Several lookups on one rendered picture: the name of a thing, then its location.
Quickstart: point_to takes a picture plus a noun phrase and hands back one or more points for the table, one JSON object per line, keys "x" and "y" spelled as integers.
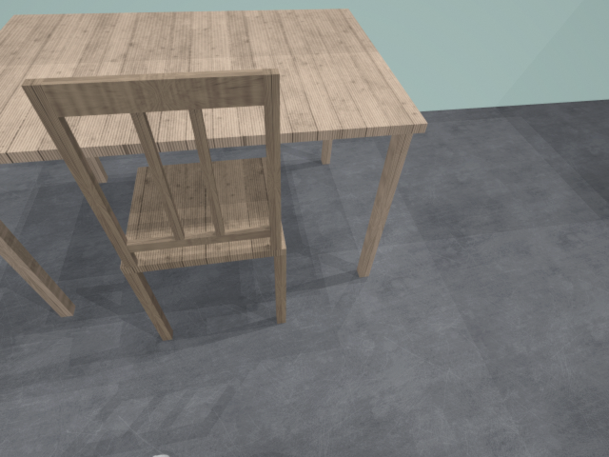
{"x": 334, "y": 84}

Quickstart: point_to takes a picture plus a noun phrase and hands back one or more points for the chair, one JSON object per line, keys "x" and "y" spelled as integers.
{"x": 187, "y": 214}

